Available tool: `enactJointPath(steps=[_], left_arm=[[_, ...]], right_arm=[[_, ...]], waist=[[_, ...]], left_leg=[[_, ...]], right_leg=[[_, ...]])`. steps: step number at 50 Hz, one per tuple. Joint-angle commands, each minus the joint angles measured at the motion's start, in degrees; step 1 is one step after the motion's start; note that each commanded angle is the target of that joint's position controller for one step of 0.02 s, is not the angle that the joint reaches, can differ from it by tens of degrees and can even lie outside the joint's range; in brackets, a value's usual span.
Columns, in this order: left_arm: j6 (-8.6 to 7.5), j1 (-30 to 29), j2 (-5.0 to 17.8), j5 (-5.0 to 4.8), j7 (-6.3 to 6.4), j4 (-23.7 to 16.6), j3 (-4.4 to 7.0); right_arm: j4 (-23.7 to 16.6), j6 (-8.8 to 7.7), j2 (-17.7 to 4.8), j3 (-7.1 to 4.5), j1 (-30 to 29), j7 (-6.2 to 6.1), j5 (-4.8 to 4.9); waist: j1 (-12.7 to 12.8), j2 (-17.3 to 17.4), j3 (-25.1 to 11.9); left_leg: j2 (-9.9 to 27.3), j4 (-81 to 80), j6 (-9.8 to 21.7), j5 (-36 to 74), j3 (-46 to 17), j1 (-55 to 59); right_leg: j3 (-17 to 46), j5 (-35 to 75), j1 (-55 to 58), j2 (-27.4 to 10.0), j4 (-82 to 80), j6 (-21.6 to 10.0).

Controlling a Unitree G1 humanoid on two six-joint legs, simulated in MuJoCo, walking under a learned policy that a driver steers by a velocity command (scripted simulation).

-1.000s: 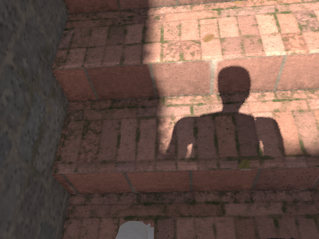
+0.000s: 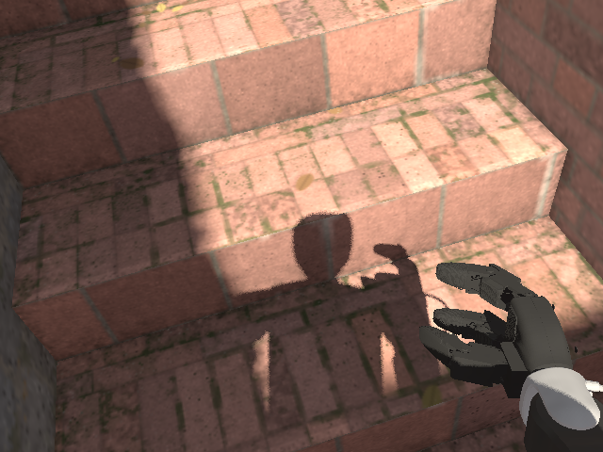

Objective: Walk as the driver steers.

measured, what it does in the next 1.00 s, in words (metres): climbs: left foot 0.18 m higher, then right foot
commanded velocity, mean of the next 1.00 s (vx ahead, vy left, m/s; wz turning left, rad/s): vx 0.44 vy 0.09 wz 0.08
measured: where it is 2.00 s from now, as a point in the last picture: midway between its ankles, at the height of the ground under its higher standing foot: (342, 192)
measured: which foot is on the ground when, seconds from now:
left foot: up 0.00-0.46, down 0.48-0.84, up 0.86-1.00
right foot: down 0.00-0.50, up 0.52-0.84, down 0.86-1.00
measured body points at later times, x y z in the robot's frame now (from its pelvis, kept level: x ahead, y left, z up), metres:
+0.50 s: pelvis +0.17 -0.05 +0.03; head +0.17 -0.07 +0.47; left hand +0.13 +0.19 -0.11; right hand +0.41 -0.22 -0.04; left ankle +0.25 +0.01 -0.58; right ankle -0.01 -0.05 -0.70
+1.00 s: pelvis +0.42 -0.10 +0.16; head +0.45 -0.10 +0.61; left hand +0.39 +0.16 +0.03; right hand +0.69 -0.31 +0.11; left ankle +0.38 +0.03 -0.19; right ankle +0.41 -0.25 -0.57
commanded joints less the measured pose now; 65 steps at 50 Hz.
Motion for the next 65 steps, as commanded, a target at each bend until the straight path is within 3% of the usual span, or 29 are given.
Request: enactJointPath(steps=[1,2,3,4,9,14,21,23,25,26,27,29,30,33,37,40,42,43,44,45,49,52,55,58,59,60,61,62,65], left_arm=[[-4.75,0.18,7.58,2.84,1.08,-3.5,-0.54],[-5.35,1.74,8.41,1.69,0.96,-2.5,0.77],[-5.91,-2.6,13.56,1.37,2.37,-3.11,3.05],[-5.6,-4.25,6.43,0.11,3.02,-1.42,1.87],[-5.21,8.1,0.45,0.25,2.97,7.58,1.27],[-4.51,6.79,-2.79,-0.19,3.47,12.41,-0.98],[-6.64,-3.36,2.95,-0.78,1.64,9.08,0.13],[-7.53,-1.62,3.89,-0.87,1.32,9.89,0.4],[-10.16,-6.43,6.42,-2.91,1.64,7.4,1.62],[-10.08,-12.89,2.69,-3.1,-0.57,2.88,1.38],[-10.95,-15.62,0.03,1.86,-1.78,1.25,0.76],[-10.8,-22.6,-7.48,3.14,-3.08,-5.59,-2.59],[-9.41,-23.54,-6.93,2.65,-1.93,-7.09,-2.84],[-7.29,-22.47,-7.14,1.14,-0.63,-8.84,-4.2],[-7.2,-24.72,-2.1,-2.08,1.18,-11.21,-3.62],[-7.78,-8.97,-3.89,-3.81,4.09,-4.98,-2.9],[-7.78,2.78,2.29,-1.86,5.41,2.43,-0.54],[-7.75,1.6,3.23,-1.83,5.94,4.83,0.13],[-8.53,-6.85,5.49,1.9,5.48,1.99,-1.01],[-8.5,-2.67,6.48,2.94,5.91,1.64,0.03],[-11.47,-8.98,-1.28,0.38,5.58,10.04,-2.86],[-13.05,-16.38,2.34,-1.98,3.6,10.57,-3.88],[-12.71,-16.01,10.74,-4.68,5.85,9.76,-2.85],[-13.17,-16.67,18.45,-4.62,3.87,4.01,0.7],[-12.48,-17.31,17.77,-5.43,1.7,1.76,1.58],[-11.46,-21.21,15.71,-3.02,-0.44,-2.93,2.25],[-10.62,-27.8,7.72,1.35,-2.86,-10.4,0.44],[-9.35,-29.17,-0.78,4.68,-1.96,-11.12,-1.21],[-6.73,-25.07,-6.24,3.99,2.41,-14.03,-4.19]], right_arm=[[-12.17,-1.22,13.3,3.45,-6.82,1.09,-0.43],[-11.69,-3.53,9.07,3.04,-8.22,0.39,-3.66],[-12.65,-4.48,8.83,3.22,-7.45,0.58,-5.63],[-10.3,-4.48,3.36,1.39,-10.79,0.77,-5.62],[-4.87,-1.7,3.6,1.57,-12.22,0.42,-5.61],[-4.43,-2.78,8.7,4.93,-14.91,-0.66,-4.14],[5.65,-1.64,5.14,2.22,5.85,-2.59,-2.48],[7.35,-1.85,-1.32,-0.03,9.83,-3.33,-1.49],[11.08,-2.69,-7.35,-2.16,23.97,-2.22,-2.18],[16.28,-2.67,-12.09,-3.61,31.88,-2.3,-3.55],[18.12,-2.71,-10.32,-3.87,26.5,-3.05,-3.52],[25.45,-5.21,-5.22,-2.74,28.38,-2.7,-3.4],[25.79,-5.87,-5.95,-2.71,26.89,-3.06,-1.54],[27.04,-7.36,-2.48,-0.75,23.57,-2.84,-3.85],[19.24,-8.67,-12.8,-3.28,18.96,-2.07,-3.66],[17.32,-8.96,-17.96,-5.64,22.69,-1.99,-1.17],[13.94,-9.87,-14.6,-5.22,20.69,-0.6,0.32],[11.0,-10.5,-8.23,-4.1,15.27,-0.33,-0.84],[6.55,-10.18,-3.46,-3.39,24.22,-1.89,-1.89],[4.07,-9.01,-4.43,-3.34,26.6,-2.5,-1.91],[-7.56,-3.29,2.41,0.93,3.48,-1.69,-6.45],[-11.51,-0.47,-0.13,1.56,-0.02,-1.39,-3.44],[-11.18,1.07,1.02,3.9,-0.05,0.47,-1.65],[-0.32,2.03,-6.43,1.5,28.62,-0.53,-3.74],[0.37,1.66,-10.39,-0.11,30.97,-0.3,-4.18],[1.84,0.77,-14.73,-2.1,32.0,-0.28,-3.88],[3.05,0.56,-22.71,-5.33,29.72,-1.37,-3.3],[2.58,-0.1,-20.14,-6.12,25.89,-1.36,-2.86],[10.95,-4.56,-12.17,-4.23,23.94,0.95,-2.56]], waist=[[-8.44,-26.15,-6.75],[-6.72,-13.93,-10.36],[-8.27,-14.75,-12.46],[-8.24,1.54,-7.33],[-1.6,0.8,0.74],[-4.94,1.66,7.74],[-13.49,-6.23,-7.22],[-15.56,-12.3,-9.74],[-24.05,-12.17,-14.68],[-25.59,13.48,-13.63],[-20.73,15.01,-12.8],[-14.26,2.47,-2.05],[-11.94,1.1,3.9],[-5.18,-4.39,7.56],[-4.44,-1.71,-1.54],[0.37,-0.86,-12.97],[4.61,-11.66,-14.61],[5.02,-13.78,-7.33],[-8.21,-14.52,-8.9],[-8.29,-6.31,-21.05],[-13.25,-1.05,-1.21],[-17.54,3.24,7.0],[-14.54,-4.09,-0.18],[-22.16,-17.36,-25.32],[-22.97,-15.27,-28.12],[-23.0,-5.52,-24.24],[-21.19,20.29,-20.9],[-18.9,11.9,-19.13],[-7.14,0.72,1.9]], left_leg=[[-11.78,47.39,-1.27,4.08,-8.76,-30.12],[-11.15,49.89,-0.27,14.02,-10.15,-37.82],[-9.46,45.42,1.12,21.55,-14.33,-42.22],[-8.93,41.78,2.88,32.34,-16.47,-43.41],[-11.28,31.91,3.02,32.1,-10.75,-50.64],[-11.61,28.72,4.42,26.03,-9.43,-52.75],[-19.2,-15.13,9.29,17.52,2.78,-0.87],[-23.5,-26.6,9.52,7.62,2.25,7.18],[-21.82,-45.14,15.18,5.85,-16.76,24.98],[-5.54,-70.2,27.37,5.68,-53.67,35.48],[-1.91,-87.1,29.89,7.23,-73.22,27.13],[-2.63,-81.8,25.24,-5.19,-60.63,20.55],[-6.65,-77.62,22.73,13.76,-46.01,15.5],[-10.86,-77.24,17.54,32.1,-27.8,8.83],[-14.87,-85.28,16.78,55.25,-17.62,-1.99],[-15.88,-69.17,16.4,80.18,-18.82,11.96],[-24.33,-37.49,10.06,77.31,-13.97,14.99],[-27.97,-13.59,8.38,30.86,-10.53,6.53],[-28.28,18.7,4.68,19.79,-20.73,-14.53],[-25.65,30.83,4.23,15.91,-26.75,-19.45],[-16.51,49.8,8.73,10.63,-30.95,-43.41],[-15.15,16.28,7.91,21.92,-20.1,-24.85],[-12.79,-13.62,9.35,16.99,-6.0,-7.54],[-22.79,-24.49,13.0,14.6,-6.27,17.46],[-26.05,-40.1,14.31,14.55,-9.45,21.21],[-21.82,-52.32,19.44,14.86,-28.64,30.54],[-12.37,-70.32,23.79,20.94,-56.34,37.8],[-6.56,-73.78,21.71,18.27,-59.01,36.03],[-11.44,-77.43,12.2,10.71,-48.44,10.46]], right_leg=[[29.21,55.54,11.04,-2.1,-2.23,-3.15],[36.14,34.02,17.28,-5.87,-5.75,-5.22],[55.01,1.4,16.51,-13.96,-18.25,-9.14],[53.24,-15.23,15.39,-14.02,-21.68,-7.27],[35.63,-18.21,21.15,-9.27,-19.39,-5.43],[27.59,-18.02,10.21,-6.03,-26.99,-4.77],[3.55,89.93,9.96,-5.33,-22.21,-3.9],[5.52,110.85,14.39,-8.45,-9.34,-5.37],[8.05,108.5,5.51,-6.27,17.68,-3.52],[5.78,36.21,-23.04,8.99,50.06,1.33],[15.78,8.63,-28.71,13.91,72.52,1.22],[16.36,2.85,-44.52,9.03,88.74,-1.83],[16.95,-9.58,-46.49,8.21,87.93,-0.84],[11.55,-17.36,-48.3,4.42,78.83,0.45],[2.35,-0.47,-14.9,0.51,39.66,2.53],[0.89,12.67,6.41,2.78,15.81,2.99],[-8.69,35.07,19.85,5.91,-11.11,5.25],[-2.88,48.81,20.17,-0.67,-28.75,3.37],[13.12,91.63,31.26,-15.85,-8.37,-1.19],[21.47,92.52,38.51,-26.74,-4.09,-7.91],[13.6,10.22,15.81,-23.38,-20.62,-2.71],[-2.08,7.15,-12.22,-12.58,-31.83,3.15],[-9.74,44.28,-2.49,-10.6,-40.65,-1.27],[-7.64,114.18,15.5,-16.74,-7.77,-2.35],[-6.32,109.68,17.87,-15.4,7.51,-2.18],[-1.57,64.65,-5.35,-10.55,30.61,0.84],[2.32,-3.56,-36.97,4.73,59.17,3.87],[13.71,-4.68,-48.17,4.16,83.81,1.87],[11.39,2.98,-50.13,0.52,85.73,0.6]])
